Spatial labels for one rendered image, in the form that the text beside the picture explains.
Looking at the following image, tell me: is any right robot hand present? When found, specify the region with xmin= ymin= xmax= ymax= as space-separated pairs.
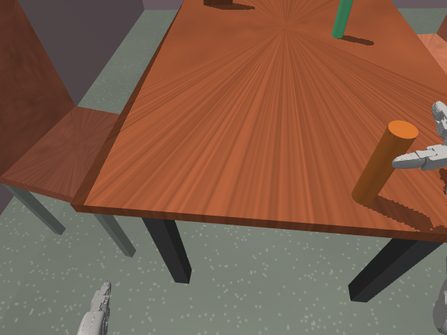
xmin=392 ymin=101 xmax=447 ymax=171

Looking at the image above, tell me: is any right robot arm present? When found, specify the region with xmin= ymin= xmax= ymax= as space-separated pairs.
xmin=432 ymin=188 xmax=447 ymax=335

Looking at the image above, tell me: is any left robot hand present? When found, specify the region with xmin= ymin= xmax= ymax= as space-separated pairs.
xmin=77 ymin=281 xmax=111 ymax=335

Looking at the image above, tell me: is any table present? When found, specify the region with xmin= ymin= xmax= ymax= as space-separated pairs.
xmin=70 ymin=0 xmax=447 ymax=303

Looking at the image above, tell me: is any chair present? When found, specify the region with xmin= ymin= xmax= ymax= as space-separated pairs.
xmin=416 ymin=14 xmax=447 ymax=74
xmin=0 ymin=0 xmax=136 ymax=258

